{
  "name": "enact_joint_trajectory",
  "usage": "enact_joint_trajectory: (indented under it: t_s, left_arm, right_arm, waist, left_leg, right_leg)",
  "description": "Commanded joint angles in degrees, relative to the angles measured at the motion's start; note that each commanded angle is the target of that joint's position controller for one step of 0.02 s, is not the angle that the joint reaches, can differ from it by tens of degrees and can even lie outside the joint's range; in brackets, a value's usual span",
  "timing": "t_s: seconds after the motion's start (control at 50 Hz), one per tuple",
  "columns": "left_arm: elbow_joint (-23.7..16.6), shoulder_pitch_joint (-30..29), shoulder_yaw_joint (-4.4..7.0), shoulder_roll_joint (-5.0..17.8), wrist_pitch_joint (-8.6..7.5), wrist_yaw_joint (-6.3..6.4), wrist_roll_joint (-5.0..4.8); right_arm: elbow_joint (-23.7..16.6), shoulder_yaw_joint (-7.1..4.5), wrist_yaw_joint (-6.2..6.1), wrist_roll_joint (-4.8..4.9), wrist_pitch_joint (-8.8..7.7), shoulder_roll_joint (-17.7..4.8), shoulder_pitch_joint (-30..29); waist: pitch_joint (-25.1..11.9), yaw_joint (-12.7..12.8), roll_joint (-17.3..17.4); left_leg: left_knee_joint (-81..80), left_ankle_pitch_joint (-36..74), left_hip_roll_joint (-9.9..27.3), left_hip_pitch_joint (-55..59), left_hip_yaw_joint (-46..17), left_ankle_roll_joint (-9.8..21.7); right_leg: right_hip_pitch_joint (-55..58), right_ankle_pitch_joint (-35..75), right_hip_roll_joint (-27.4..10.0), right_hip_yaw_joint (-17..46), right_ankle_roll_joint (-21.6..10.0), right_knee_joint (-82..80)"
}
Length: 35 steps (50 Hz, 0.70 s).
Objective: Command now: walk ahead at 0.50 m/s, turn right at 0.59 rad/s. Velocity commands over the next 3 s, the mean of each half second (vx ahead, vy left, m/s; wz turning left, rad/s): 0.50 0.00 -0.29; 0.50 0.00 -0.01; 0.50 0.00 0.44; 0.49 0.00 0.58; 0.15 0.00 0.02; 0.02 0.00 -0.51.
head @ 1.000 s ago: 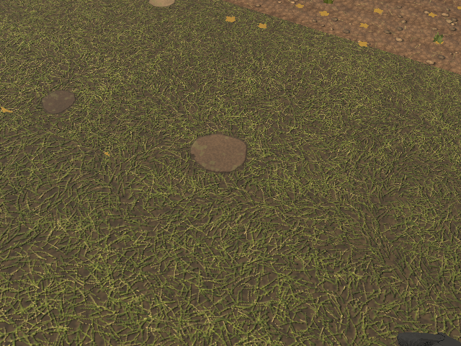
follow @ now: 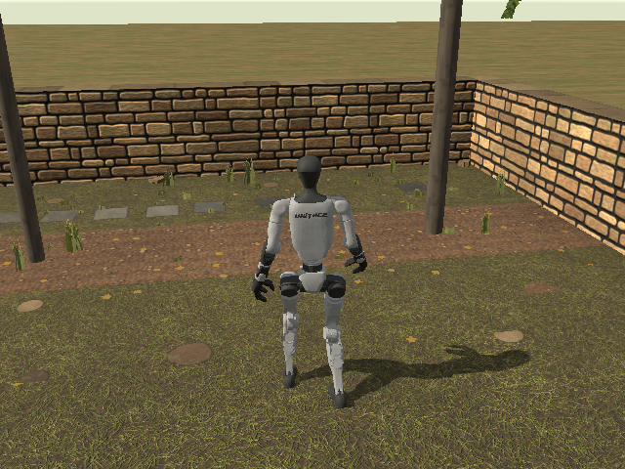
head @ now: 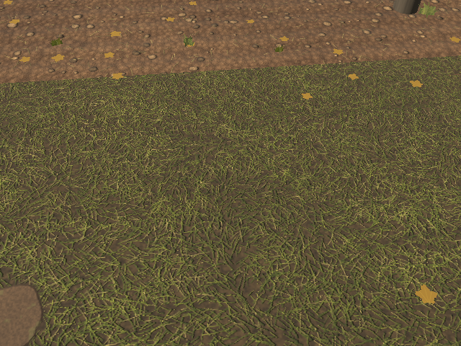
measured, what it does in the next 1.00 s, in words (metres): walks ahead: right foot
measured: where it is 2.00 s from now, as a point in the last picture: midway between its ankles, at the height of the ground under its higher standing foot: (233, 243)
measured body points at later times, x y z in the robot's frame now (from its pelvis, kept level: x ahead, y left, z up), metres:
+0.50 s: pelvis +0.24 -0.05 +0.01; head +0.26 -0.06 +0.46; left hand +0.46 +0.17 -0.08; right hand +0.20 -0.33 -0.13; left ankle +0.12 +0.12 -0.67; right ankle +0.27 -0.16 -0.72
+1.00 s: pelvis +0.53 -0.03 -0.09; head +0.56 -0.04 +0.36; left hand +0.48 +0.24 -0.22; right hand +0.74 -0.27 -0.18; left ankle +0.71 +0.07 -0.81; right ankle +0.27 -0.16 -0.71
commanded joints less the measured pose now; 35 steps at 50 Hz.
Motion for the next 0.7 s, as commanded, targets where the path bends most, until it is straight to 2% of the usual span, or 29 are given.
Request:
enact_joint_trajectory:
  t_s: [0.02, 0.04, 0.06, 0.08, 0.1, 0.14, 0.18, 0.22, 0.24, 0.28, 0.32, 0.36, 0.38, 0.4, 0.42, 0.44, 0.46, 0.48, 0.5, 0.52, 0.54, 0.56, 0.58, 0.6, 0.62, 0.64, 0.66, 0.68, 0.7]
  left_arm:
    - [-4.66, 3.85, 0.43, 4.64, -1.17, 0.16, -0.96]
    - [-5.36, -1.32, 1.42, 7.41, -1.01, 0.10, -0.53]
    - [-5.76, -3.74, 1.44, 6.57, -0.72, 0.16, -0.41]
    - [-6.11, -4.84, 1.47, 6.11, -0.79, 0.13, -0.06]
    - [-5.93, -3.84, 1.68, 5.49, -0.58, -0.15, -0.15]
    - [-6.07, -3.64, 1.79, 4.84, -0.02, -0.44, -0.15]
    - [-7.19, -6.32, 1.35, 3.60, 0.32, -0.56, 0.45]
    - [-8.43, -10.08, 0.72, 2.87, -0.08, -0.61, 0.95]
    - [-9.13, -12.17, 0.37, 2.52, -0.59, -0.95, 0.94]
    - [-9.99, -15.62, 0.00, 1.80, -1.54, -2.03, 0.97]
    - [-9.71, -16.11, -0.16, 1.41, -1.67, -2.48, 0.90]
    - [-10.23, -17.73, -0.13, 1.97, -1.61, -2.86, 0.73]
    - [-9.01, -13.67, 0.66, 3.59, -1.99, -3.30, 0.93]
    - [-8.13, -10.53, 1.33, 5.20, -2.25, -3.52, 0.99]
    - [-6.17, -5.22, 2.14, 6.39, -2.55, -3.59, 1.35]
    - [-2.93, 4.18, 3.51, 8.32, -2.64, -3.52, 1.36]
    - [-2.79, 8.01, 4.82, 13.08, -2.32, -2.60, 1.30]
    - [-4.23, 6.23, 3.55, 13.39, -2.65, -2.90, 0.43]
    - [-3.04, 7.91, 2.93, 10.28, -3.10, -3.73, -0.49]
    - [-3.54, 4.58, 2.35, 8.36, -3.33, -4.09, -0.46]
    - [-4.47, -0.15, 1.48, 6.16, -3.46, -4.33, -0.20]
    - [-5.01, -3.04, 0.92, 4.70, -3.96, -4.30, 0.15]
    - [-4.25, -4.63, 0.81, 4.18, -4.30, -3.84, 0.06]
    - [-3.85, -4.60, 0.89, 4.51, -4.68, -3.36, 0.26]
    - [-3.10, -2.73, 1.55, 6.52, -5.21, -2.97, 1.62]
    - [-2.46, -1.72, 1.77, 7.18, -5.46, -2.55, 1.68]
    - [-1.66, 0.26, 1.49, 6.90, -6.08, -1.52, 1.03]
    - [-1.03, 1.64, 1.61, 7.23, -6.23, -0.57, 0.83]
    - [0.02, 2.97, 1.51, 6.76, -5.98, 0.40, 0.22]
  right_arm:
    - [1.08, -4.51, 0.53, 0.03, -0.04, -12.48, 19.74]
    - [0.55, -3.66, 0.27, 0.46, 0.02, -9.60, 17.10]
    - [0.30, -3.38, 0.20, -0.13, 0.41, -8.78, 14.14]
    - [0.53, -3.03, 0.12, -0.33, 0.65, -7.71, 11.85]
    - [0.65, -2.64, 0.02, -0.58, 0.64, -6.50, 10.24]
    - [1.41, -2.41, 0.30, -0.31, 0.35, -5.33, 9.14]
    - [2.97, -2.99, 0.57, 0.26, -0.08, -6.78, 10.19]
    - [4.37, -3.65, 0.13, 0.60, 0.13, -8.77, 10.25]
    - [5.13, -3.73, -0.06, 1.09, 0.22, -9.21, 10.63]
    - [6.68, -3.85, -0.46, 1.13, 0.92, -10.40, 10.86]
    - [8.40, -3.84, -0.47, 1.14, 1.42, -10.28, 13.11]
    - [9.69, -3.79, -0.15, 1.61, 1.97, -10.10, 14.10]
    - [10.14, -4.13, -0.33, 1.52, 1.82, -10.99, 12.90]
    - [9.57, -4.10, -0.51, 2.01, 1.75, -11.17, 10.14]
    - [9.30, -4.08, -0.59, 2.59, 1.80, -11.07, 8.10]
    - [9.27, -3.44, -0.54, 3.06, 1.82, -9.83, 7.40]
    - [9.42, -2.50, -0.35, 1.43, 1.64, -7.95, 12.55]
    - [9.52, -1.29, 0.47, 0.07, 0.40, -3.53, 17.99]
    - [8.51, -2.70, 0.72, 2.48, -0.64, -8.23, 14.47]
    - [6.85, -3.34, 0.51, 3.64, -0.45, -10.41, 9.89]
    - [6.36, -3.45, 0.16, 3.18, 0.34, -10.10, 8.69]
    - [6.69, -3.47, -0.21, 2.14, 1.23, -9.21, 8.95]
    - [7.17, -3.15, -0.35, 1.78, 2.14, -7.42, 10.15]
    - [7.01, -2.77, -0.44, 1.41, 2.56, -6.39, 9.34]
    - [7.71, -2.68, -0.02, 0.94, 2.54, -5.96, 9.51]
    - [7.37, -2.64, 0.19, 0.77, 2.50, -5.85, 8.62]
    - [5.32, -3.39, 0.57, 1.70, 1.93, -8.03, 2.66]
    - [4.48, -2.96, 0.96, 1.47, 1.82, -6.74, 0.30]
    - [3.96, -2.36, 1.32, 0.35, 1.56, -5.26, -2.17]
  waist:
    - [-5.23, -6.93, 19.26]
    - [0.59, -7.67, 12.33]
    - [2.96, -6.67, 7.54]
    - [4.38, -5.92, 7.11]
    - [3.63, -4.28, 8.31]
    - [3.05, -3.30, 8.28]
    - [3.31, -3.41, 6.95]
    - [3.16, -3.82, 5.78]
    - [3.00, -4.32, 5.83]
    - [2.94, -4.92, 6.01]
    - [1.05, -5.44, 7.50]
    - [2.84, -5.47, 7.87]
    - [1.61, -3.07, 8.86]
    - [0.92, -0.52, 8.50]
    - [-1.03, 2.42, 7.99]
    - [-5.09, 6.89, 5.93]
    - [-8.56, 6.26, -6.41]
    - [-11.20, 1.70, -16.41]
    - [-8.92, 3.65, -12.47]
    - [-3.46, 2.52, -7.95]
    - [-0.04, 0.43, -4.75]
    - [1.38, -1.36, -3.88]
    - [1.71, -3.39, -3.50]
    - [2.22, -3.46, -2.70]
    - [1.17, -3.16, 0.22]
    - [1.22, -3.16, 0.44]
    - [2.65, -2.66, -1.12]
    - [3.85, -2.01, -2.28]
    - [4.00, -1.38, -2.98]
  left_leg:
    - [-22.06, -30.53, 23.44, 36.62, -46.78, 13.34]
    - [-22.20, -29.90, 21.82, 32.36, -39.69, 11.31]
    - [-21.78, -21.60, 19.17, 27.60, -31.90, 10.05]
    - [-21.62, -13.46, 17.13, 23.68, -25.33, 10.34]
    - [-22.09, -8.92, 15.35, 21.24, -20.29, 9.75]
    - [-24.24, -4.43, 13.42, 19.18, -14.30, 9.79]
    - [-25.99, 0.15, 14.01, 20.44, -11.61, 11.17]
    - [-26.88, 5.49, 14.42, 21.78, -8.39, 11.58]
    - [-27.19, 6.33, 14.12, 22.25, -6.67, 11.48]
    - [-26.53, 12.43, 12.31, 21.06, -2.04, 10.48]
    - [-25.39, 15.15, 11.67, 19.95, 0.81, 10.89]
    - [-24.22, 14.15, 12.53, 21.09, 0.57, 10.86]
    - [-21.34, 19.09, 15.95, 22.39, -0.68, 11.22]
    - [-17.88, 24.88, 15.67, 23.89, 0.57, 10.26]
    - [-11.46, 31.91, 14.13, 22.04, 2.55, 9.07]
    - [0.66, 35.44, 11.29, 17.44, 4.40, 7.83]
    - [20.75, 13.39, 5.29, 1.89, 6.85, 4.52]
    - [35.59, -23.49, -1.90, -13.84, -0.55, 3.25]
    - [39.40, -21.72, -1.44, -19.65, -5.01, 4.09]
    - [39.27, -17.44, 1.52, -20.79, -3.85, 4.65]
    - [36.30, -12.96, 4.04, -17.99, -3.54, 4.17]
    - [32.69, -9.86, 5.97, -14.22, -4.67, 3.46]
    - [28.52, -8.96, 8.16, -11.02, -5.17, 2.51]
    - [26.32, -6.84, 8.01, -10.04, -4.36, 1.81]
    - [26.05, -1.06, 7.91, -10.59, -4.48, 1.85]
    - [24.34, 2.31, 7.79, -12.28, -4.38, 1.74]
    - [18.15, 7.47, 8.20, -17.11, -7.24, 2.34]
    - [11.35, 15.42, 7.00, -16.54, -5.47, 2.13]
    - [6.49, 23.60, 6.12, -14.77, -4.66, 1.90]
  right_leg:
    - [-35.23, -4.59, -1.25, -1.22, -0.77, 29.60]
    - [-37.65, 0.86, -3.31, -0.62, -0.90, 32.73]
    - [-35.63, 5.09, -4.81, -2.09, -0.66, 32.43]
    - [-34.18, 7.93, -6.01, -1.45, -0.40, 29.57]
    - [-30.80, 9.87, -7.66, -1.10, -0.30, 26.85]
    - [-27.11, 11.11, -8.56, -2.22, 0.09, 21.01]
    - [-27.69, 13.75, -8.99, -2.91, 0.63, 14.08]
    - [-27.02, 18.68, -9.96, -4.01, 1.01, 4.41]
    - [-25.99, 21.75, -10.27, -5.52, 1.30, 0.62]
    - [-21.93, 27.16, -9.40, -8.32, 1.58, -5.11]
    - [-15.73, 28.61, -8.04, -11.35, 2.14, -3.49]
    - [-14.90, 23.84, -7.25, -12.46, 0.97, -5.48]
    - [-13.47, 27.83, -9.19, -9.33, -0.61, -0.67]
    - [-12.24, 24.09, -9.01, -9.35, -2.15, -2.29]
    - [-3.95, 22.92, -6.98, -11.85, -3.45, -5.23]
    - [9.35, 24.67, -4.97, -14.07, -4.82, -9.27]
    - [24.81, 25.50, -15.06, 0.19, -10.02, -13.39]
    - [32.01, 27.51, -23.81, 20.28, -17.46, -17.82]
    - [27.01, 19.49, -24.56, 24.39, -19.07, -24.13]
    - [20.61, 17.19, -23.66, 19.38, -17.67, -25.42]
    - [12.93, 19.77, -22.83, 14.99, -16.43, -26.59]
    - [6.85, 22.21, -22.14, 12.33, -15.48, -27.75]
    - [3.17, 22.42, -21.35, 9.77, -14.36, -28.19]
    - [1.41, 25.30, -20.55, 7.96, -14.09, -29.38]
    - [2.58, 28.60, -20.87, 7.01, -14.41, -28.05]
    - [3.20, 32.79, -20.54, 5.29, -14.14, -27.63]
    - [6.99, 27.64, -19.25, 3.48, -11.08, -27.77]
    - [4.52, 24.93, -17.20, -0.16, -10.27, -28.55]
    - [3.28, 22.04, -15.93, -1.85, -9.66, -26.36]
